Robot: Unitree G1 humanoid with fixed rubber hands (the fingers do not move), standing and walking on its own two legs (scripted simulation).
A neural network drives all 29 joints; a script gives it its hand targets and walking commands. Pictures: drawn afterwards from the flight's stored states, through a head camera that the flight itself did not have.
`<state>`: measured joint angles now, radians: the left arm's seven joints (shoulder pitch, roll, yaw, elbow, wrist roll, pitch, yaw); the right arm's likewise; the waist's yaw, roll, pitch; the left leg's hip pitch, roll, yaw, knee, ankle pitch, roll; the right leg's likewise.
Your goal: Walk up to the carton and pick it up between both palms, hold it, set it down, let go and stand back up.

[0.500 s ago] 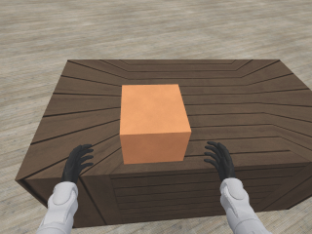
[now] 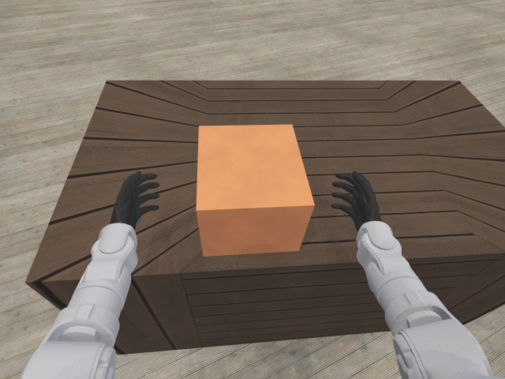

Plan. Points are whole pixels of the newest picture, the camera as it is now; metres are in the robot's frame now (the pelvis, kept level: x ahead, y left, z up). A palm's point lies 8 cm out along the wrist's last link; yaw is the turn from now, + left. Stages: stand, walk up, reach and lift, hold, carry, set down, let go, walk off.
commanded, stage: reach and lift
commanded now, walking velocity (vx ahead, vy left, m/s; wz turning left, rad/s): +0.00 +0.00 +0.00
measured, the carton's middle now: (249, 188) +0.50 +0.01 -0.05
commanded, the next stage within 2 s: none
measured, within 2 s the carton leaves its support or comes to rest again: neither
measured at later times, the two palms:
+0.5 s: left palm (126, 173) +0.42 +0.22 +0.08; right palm (361, 168) +0.43 -0.19 +0.10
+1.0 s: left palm (138, 152) +0.45 +0.21 +0.10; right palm (369, 150) +0.46 -0.20 +0.12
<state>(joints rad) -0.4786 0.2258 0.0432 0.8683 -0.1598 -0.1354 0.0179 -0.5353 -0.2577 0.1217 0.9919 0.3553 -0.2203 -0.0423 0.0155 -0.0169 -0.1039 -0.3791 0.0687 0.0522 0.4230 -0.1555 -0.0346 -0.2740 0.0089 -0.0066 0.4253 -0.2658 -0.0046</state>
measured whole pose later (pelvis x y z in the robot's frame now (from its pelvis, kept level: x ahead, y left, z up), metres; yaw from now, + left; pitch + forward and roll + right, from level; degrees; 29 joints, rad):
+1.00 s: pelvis -0.02 +0.00 -0.02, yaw -1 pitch +23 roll -1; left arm -1.20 0.32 -0.11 1.48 -0.31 -0.18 0.03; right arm -1.19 -0.37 0.16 1.44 0.46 -0.12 0.02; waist 0.02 -0.02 -0.25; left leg -0.80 0.09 0.03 0.51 -0.12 -0.03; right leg -0.71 0.03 -0.01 0.53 -0.23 -0.01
